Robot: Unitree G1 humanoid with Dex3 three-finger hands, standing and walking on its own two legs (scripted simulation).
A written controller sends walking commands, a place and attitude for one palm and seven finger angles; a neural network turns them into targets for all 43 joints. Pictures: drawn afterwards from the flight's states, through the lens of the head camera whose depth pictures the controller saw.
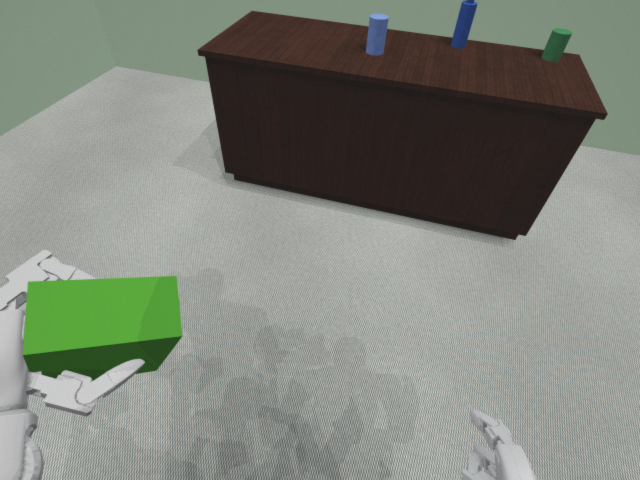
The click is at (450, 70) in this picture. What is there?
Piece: table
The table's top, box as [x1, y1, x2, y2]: [198, 11, 607, 119]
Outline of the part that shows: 198,49 198,55 603,119 607,113 579,55 577,54 563,53 557,62 550,62 540,57 543,50 473,40 467,40 465,47 459,49 454,48 450,45 450,37 387,29 384,52 381,55 375,56 369,55 365,52 368,26 256,11 249,12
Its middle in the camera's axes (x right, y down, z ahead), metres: +0.29 -0.72 +1.52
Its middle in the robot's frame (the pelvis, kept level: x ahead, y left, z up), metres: +1.63 -0.20 -0.11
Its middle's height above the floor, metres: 0.67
